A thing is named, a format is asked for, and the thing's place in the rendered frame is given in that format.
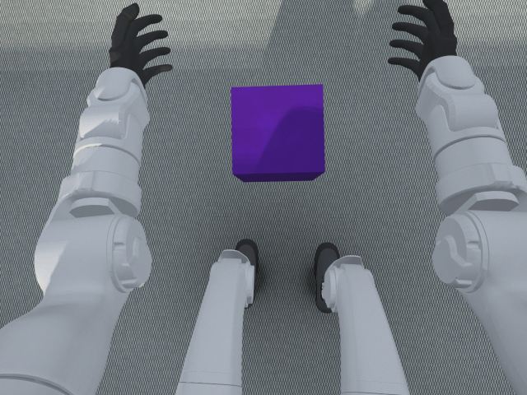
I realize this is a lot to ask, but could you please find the right robot forearm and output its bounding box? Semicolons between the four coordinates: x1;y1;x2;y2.
416;55;527;216

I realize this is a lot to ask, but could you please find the robot left thigh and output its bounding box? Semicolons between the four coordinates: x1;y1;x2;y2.
175;258;254;395

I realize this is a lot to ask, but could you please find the robot right hand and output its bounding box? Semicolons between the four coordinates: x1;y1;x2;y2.
388;0;457;82

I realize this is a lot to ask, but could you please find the left robot forearm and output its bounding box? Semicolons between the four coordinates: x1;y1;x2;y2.
35;67;150;289

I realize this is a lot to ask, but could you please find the carton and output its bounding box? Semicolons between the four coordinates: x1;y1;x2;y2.
231;84;325;182

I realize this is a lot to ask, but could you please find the right robot upper arm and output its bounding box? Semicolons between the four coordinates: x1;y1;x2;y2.
431;210;527;395

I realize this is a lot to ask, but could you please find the robot right foot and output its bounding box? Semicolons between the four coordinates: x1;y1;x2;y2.
314;243;339;314

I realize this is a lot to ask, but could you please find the left robot upper arm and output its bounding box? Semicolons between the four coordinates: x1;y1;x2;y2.
0;213;152;395

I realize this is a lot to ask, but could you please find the robot left hand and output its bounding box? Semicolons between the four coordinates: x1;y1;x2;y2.
109;3;173;89

